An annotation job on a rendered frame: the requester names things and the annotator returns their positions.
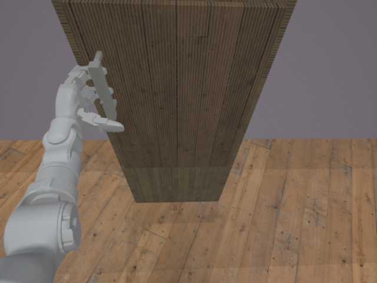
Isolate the robot left forearm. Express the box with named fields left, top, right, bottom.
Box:
left=4, top=117, right=83, bottom=255

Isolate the robot left upper arm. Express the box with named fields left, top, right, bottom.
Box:
left=0, top=200, right=82, bottom=283

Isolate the handle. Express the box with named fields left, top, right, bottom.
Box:
left=87, top=51, right=117, bottom=120

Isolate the robot left hand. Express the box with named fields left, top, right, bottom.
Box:
left=55, top=65, right=124, bottom=134

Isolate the cupboard door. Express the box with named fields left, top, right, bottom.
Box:
left=59, top=0, right=287, bottom=168

